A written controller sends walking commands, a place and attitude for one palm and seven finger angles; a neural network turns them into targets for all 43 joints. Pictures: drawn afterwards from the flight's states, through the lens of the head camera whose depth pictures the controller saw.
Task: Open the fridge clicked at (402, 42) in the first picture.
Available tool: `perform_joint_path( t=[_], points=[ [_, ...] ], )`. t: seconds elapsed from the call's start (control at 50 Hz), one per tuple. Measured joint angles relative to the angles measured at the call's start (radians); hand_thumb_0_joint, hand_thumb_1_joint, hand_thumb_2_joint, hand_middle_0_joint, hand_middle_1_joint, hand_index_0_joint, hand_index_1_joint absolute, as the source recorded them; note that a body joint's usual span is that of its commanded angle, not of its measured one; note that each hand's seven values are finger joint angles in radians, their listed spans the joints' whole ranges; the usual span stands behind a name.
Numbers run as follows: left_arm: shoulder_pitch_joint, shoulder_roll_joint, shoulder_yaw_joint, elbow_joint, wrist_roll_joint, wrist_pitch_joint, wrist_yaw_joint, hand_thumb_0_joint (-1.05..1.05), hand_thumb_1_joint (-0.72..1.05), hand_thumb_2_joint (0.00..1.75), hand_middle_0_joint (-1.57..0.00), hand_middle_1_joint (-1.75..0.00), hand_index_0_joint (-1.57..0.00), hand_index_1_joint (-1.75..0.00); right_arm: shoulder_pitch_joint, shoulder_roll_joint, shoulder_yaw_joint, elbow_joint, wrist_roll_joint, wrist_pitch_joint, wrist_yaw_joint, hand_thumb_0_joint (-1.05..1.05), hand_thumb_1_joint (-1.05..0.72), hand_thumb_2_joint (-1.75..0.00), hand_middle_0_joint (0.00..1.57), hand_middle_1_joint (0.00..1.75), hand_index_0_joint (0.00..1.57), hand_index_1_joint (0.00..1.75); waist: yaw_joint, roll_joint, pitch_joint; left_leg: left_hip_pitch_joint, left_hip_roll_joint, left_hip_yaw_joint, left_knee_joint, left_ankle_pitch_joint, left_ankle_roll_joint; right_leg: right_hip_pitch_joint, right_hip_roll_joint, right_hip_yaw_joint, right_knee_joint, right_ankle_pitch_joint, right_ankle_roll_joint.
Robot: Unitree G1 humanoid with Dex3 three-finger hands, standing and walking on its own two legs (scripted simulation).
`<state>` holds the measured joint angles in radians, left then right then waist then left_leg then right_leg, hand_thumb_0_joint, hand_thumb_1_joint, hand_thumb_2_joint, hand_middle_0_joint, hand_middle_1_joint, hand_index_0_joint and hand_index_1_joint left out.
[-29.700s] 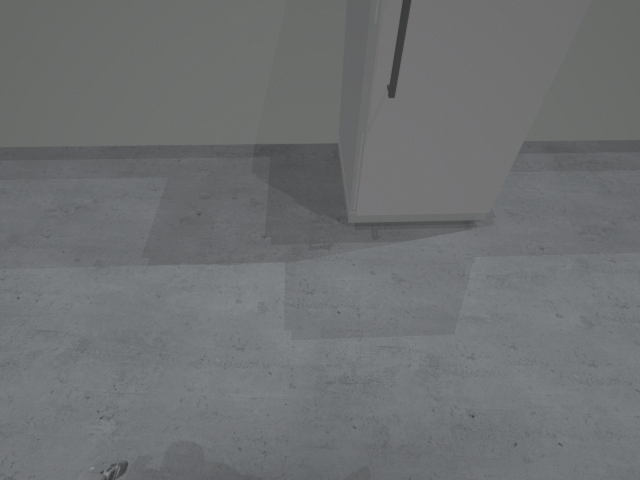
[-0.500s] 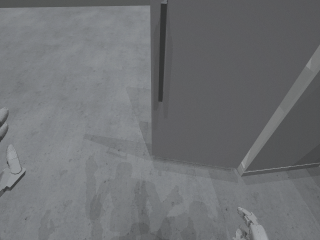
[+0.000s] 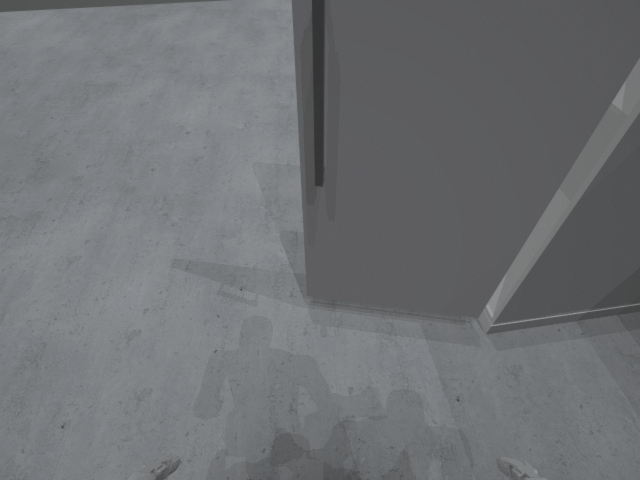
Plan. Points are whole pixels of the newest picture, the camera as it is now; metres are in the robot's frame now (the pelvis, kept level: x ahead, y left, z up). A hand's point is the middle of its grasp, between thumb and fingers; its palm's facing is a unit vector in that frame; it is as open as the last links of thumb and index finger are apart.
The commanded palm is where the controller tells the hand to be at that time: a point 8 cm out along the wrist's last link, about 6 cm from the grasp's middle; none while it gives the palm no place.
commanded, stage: let the arm hang, fingers relaxed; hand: left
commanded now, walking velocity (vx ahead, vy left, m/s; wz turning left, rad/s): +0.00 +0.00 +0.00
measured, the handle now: (320, 97) +0.75 +0.02 +0.09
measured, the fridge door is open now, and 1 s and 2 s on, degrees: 73 73 73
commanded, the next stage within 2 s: look to check the result in 0.84 s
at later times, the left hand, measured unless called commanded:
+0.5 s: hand out of the picture +0.00 +0.20 -0.16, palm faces -0.01 -0.97 -0.24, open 7.3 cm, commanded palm none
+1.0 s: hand out of the picture +0.05 +0.20 -0.16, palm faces -0.02 -0.97 -0.23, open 7.3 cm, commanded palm none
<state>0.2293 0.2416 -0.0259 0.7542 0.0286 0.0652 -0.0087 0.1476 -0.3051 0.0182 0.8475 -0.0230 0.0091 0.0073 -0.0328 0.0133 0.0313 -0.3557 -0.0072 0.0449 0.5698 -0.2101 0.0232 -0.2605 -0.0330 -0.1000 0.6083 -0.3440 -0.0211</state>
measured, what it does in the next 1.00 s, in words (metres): stands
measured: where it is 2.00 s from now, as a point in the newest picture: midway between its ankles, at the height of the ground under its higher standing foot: outside the picture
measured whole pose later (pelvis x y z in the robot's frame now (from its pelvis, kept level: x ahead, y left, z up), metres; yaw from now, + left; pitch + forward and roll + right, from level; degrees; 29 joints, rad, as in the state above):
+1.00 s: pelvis +0.02 +0.00 +0.02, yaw -1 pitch -1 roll +0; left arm 0.21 0.21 0.01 1.13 0.02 0.00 0.01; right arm 0.20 -0.21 0.01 1.13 -0.01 0.00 -0.02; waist -0.01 0.00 0.06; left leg -0.21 0.00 0.05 0.38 -0.15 0.02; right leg -0.11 -0.01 -0.09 0.38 -0.25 -0.02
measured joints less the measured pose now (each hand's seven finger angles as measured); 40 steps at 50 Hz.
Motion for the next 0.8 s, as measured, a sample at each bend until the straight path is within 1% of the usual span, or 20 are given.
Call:
perform_joint_path(
  t=[0.04, 0.06, 0.12, 0.22, 0.36, 0.52, 0.66, 0.8],
  points=[
    [0.014, -0.039, -0.016, 0.096, -0.002, 0.001, -0.001, 0.01, 0.91, 0.9, -0.2, -0.3, -0.2, -0.3, 0.026, 0.018, 0.001, 0.042, -0.002, 0.011, -0.003, 0.01, -0.91, -0.9, 0.2, 0.3, 0.2, 0.3, 0.0, -0.026, 0.018, 0.01, 0.005, -0.006, -0.013, 0.006, -0.004, 0.014, 0.006, -0.005, -0.02, 0.009, -0.001],
    [0.019, -0.048, 0.001, 0.134, -0.005, -0.002, 0.014, 0.01, 0.94, 0.9, -0.2, -0.3, -0.21, -0.3, 0.041, 0.029, 0.002, 0.066, -0.002, 0.015, -0.006, 0.01, -0.91, -0.9, 0.2, 0.3, 0.2, 0.3, 0.004, -0.037, 0.026, 0.013, 0.008, -0.011, -0.021, 0.01, -0.006, 0.022, 0.012, -0.01, -0.035, 0.016, -0.003],
    [0.037, -0.036, 0.018, 0.222, -0.008, -0.014, 0.015, 0.0, 0.98, 0.9, -0.21, -0.3, -0.21, -0.3, 0.085, 0.061, 0.003, 0.137, -0.002, 0.026, -0.013, 0.01, -0.91, -0.9, 0.19, 0.3, 0.2, 0.3, 0.02, -0.052, 0.042, 0.024, 0.018, -0.024, -0.048, 0.025, -0.012, 0.046, 0.026, -0.022, -0.086, 0.041, -0.011],
    [0.07, -0.024, 0.029, 0.325, -0.011, -0.03, 0.011, 0.0, 0.96, 0.9, -0.21, -0.3, -0.21, -0.3, 0.13, 0.096, -0.003, 0.222, 0.003, 0.028, -0.024, 0.01, -0.91, -0.9, 0.19, 0.3, 0.2, 0.3, 0.033, -0.037, 0.055, 0.043, 0.025, -0.029, -0.083, 0.041, -0.014, 0.078, 0.037, -0.027, -0.15, 0.072, -0.013],
    [0.074, -0.022, 0.038, 0.393, -0.012, -0.041, 0.019, 0.0, 0.93, 0.9, -0.2, -0.3, -0.21, -0.3, 0.129, 0.123, -0.009, 0.267, 0.01, 0.016, -0.031, 0.01, -0.91, -0.9, 0.2, 0.3, 0.2, 0.3, 0.031, -0.005, 0.047, 0.078, 0.022, -0.014, -0.119, 0.051, -0.008, 0.107, 0.035, -0.012, -0.186, 0.088, -0.005],
    [0.021, -0.036, 0.036, 0.385, -0.01, -0.053, 0.026, 0.0, 0.92, 0.9, -0.2, -0.3, -0.2, -0.3, 0.087, 0.134, -0.009, 0.271, 0.006, 0.005, -0.032, 0.01, -0.91, -0.9, 0.2, 0.3, 0.2, 0.3, 0.028, 0.007, 0.017, 0.107, 0.012, 0.003, -0.148, 0.058, 0.0, 0.121, 0.023, 0.004, -0.191, 0.089, 0.004],
    [-0.022, -0.052, 0.034, 0.363, -0.008, -0.062, 0.022, 0.0, 0.91, 0.9, -0.2, -0.3, -0.2, -0.3, 0.064, 0.117, -0.013, 0.269, 0.006, -0.005, -0.03, 0.01, -0.92, -0.9, 0.2, 0.3, 0.2, 0.3, 0.025, -0.003, 0.001, 0.122, 0.004, 0.011, -0.172, 0.066, 0.003, 0.125, 0.015, 0.011, -0.197, 0.089, 0.009],
    [-0.037, -0.051, 0.034, 0.361, -0.008, -0.064, 0.02, 0.0, 0.91, 0.9, -0.2, -0.3, -0.2, -0.3, 0.057, 0.105, -0.012, 0.273, 0.006, -0.009, -0.03, 0.01, -0.91, -0.9, 0.2, 0.3, 0.2, 0.3, 0.022, -0.014, 0.005, 0.134, 0.003, 0.011, -0.184, 0.067, 0.002, 0.138, 0.015, 0.011, -0.21, 0.09, 0.009]
  ],
)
